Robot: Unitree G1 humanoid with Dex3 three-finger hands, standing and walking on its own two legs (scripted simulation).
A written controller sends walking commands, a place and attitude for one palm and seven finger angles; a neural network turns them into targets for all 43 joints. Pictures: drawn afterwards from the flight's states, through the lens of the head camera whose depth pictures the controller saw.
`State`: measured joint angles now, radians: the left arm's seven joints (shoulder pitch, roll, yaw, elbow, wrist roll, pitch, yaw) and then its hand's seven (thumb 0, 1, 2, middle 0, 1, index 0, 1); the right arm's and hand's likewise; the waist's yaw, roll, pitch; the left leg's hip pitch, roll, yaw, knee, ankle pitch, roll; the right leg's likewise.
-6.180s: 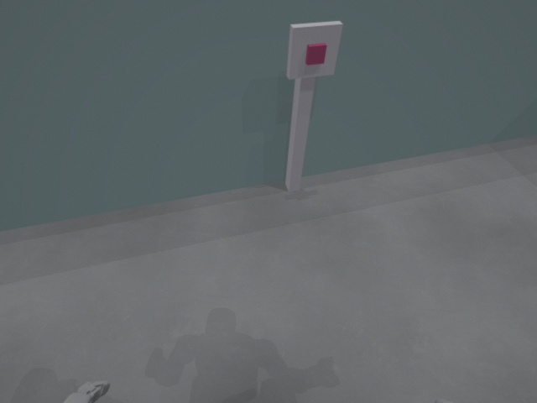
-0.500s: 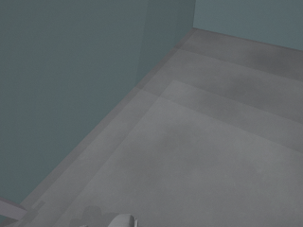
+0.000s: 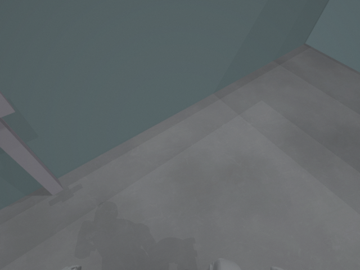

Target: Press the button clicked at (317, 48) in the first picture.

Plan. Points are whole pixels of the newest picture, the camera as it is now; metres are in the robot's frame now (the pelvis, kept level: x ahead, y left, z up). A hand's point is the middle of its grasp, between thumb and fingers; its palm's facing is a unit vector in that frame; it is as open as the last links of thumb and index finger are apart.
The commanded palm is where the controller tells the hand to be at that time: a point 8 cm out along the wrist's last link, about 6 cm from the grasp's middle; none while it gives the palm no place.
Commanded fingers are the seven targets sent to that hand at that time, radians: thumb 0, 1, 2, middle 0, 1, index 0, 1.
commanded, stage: turn to face it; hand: left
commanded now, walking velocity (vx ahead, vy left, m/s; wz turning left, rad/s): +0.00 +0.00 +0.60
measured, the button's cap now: out of the picture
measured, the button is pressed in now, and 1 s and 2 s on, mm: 0 0 0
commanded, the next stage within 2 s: take the last steps up to it in 1.10 s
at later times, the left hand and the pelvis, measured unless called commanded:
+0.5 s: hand out of the picture +0.01 +0.17 -0.15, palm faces +0.31 -0.91 -0.28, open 7.4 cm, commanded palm none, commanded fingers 0.00 0.90 0.90 -0.20 -0.30 -0.20 -0.30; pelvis -0.01 -0.05 +0.00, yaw +19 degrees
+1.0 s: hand out of the picture -0.08 +0.23 -0.17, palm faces +0.55 -0.80 -0.24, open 7.4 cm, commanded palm none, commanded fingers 0.00 0.90 0.90 -0.20 -0.30 -0.20 -0.30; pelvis -0.03 +0.01 +0.00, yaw +32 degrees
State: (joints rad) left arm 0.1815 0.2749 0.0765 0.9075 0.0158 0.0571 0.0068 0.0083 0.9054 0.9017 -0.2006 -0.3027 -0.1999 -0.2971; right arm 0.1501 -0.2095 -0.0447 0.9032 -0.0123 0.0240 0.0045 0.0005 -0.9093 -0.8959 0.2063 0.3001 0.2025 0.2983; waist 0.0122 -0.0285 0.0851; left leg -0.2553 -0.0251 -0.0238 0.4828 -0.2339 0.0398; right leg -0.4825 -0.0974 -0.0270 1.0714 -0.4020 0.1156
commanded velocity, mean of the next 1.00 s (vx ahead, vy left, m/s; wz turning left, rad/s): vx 0.00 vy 0.00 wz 0.48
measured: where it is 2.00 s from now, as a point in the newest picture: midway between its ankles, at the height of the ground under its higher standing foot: outside the picture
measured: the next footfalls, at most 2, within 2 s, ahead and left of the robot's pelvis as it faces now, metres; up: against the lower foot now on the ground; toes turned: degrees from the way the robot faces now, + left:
right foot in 0.22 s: +0.05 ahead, -0.15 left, +0.00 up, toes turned +7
left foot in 0.68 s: -0.04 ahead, +0.11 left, +0.00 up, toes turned +30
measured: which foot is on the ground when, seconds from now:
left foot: down 0.00-0.22, up 0.24-0.66, down 0.68-1.00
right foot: up 0.00-0.20, down 0.22-0.68, up 0.70-1.00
